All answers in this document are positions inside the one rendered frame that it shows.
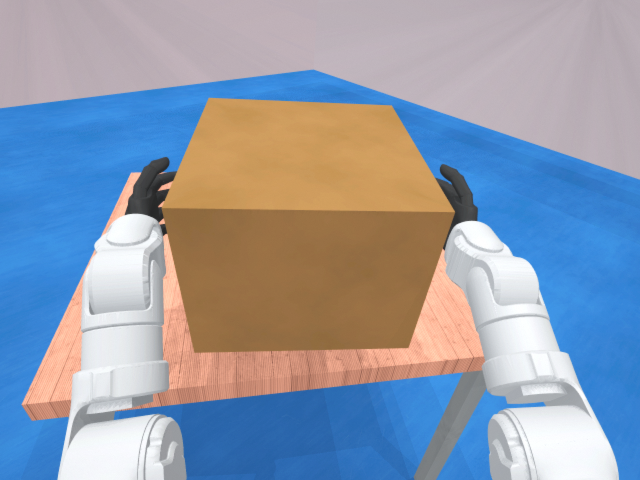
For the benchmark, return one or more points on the robot left forearm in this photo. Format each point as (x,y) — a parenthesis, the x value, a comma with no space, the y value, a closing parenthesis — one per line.
(122,362)

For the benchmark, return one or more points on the robot right upper arm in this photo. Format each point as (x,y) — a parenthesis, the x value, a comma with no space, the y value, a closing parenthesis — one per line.
(547,443)

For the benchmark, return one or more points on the table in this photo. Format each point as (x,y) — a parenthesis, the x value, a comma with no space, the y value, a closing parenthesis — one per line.
(445,341)

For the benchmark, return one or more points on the robot right forearm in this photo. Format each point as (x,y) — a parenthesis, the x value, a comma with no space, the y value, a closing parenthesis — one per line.
(523,361)

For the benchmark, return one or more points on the carton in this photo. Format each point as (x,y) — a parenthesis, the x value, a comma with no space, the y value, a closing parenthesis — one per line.
(303,226)

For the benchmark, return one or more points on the robot left upper arm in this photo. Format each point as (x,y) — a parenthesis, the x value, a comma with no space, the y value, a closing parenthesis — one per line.
(139,448)

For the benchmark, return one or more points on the left robot hand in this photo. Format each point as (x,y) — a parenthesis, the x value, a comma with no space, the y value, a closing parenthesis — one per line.
(146,198)

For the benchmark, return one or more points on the right robot hand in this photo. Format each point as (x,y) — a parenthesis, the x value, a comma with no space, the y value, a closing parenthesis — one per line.
(459,195)

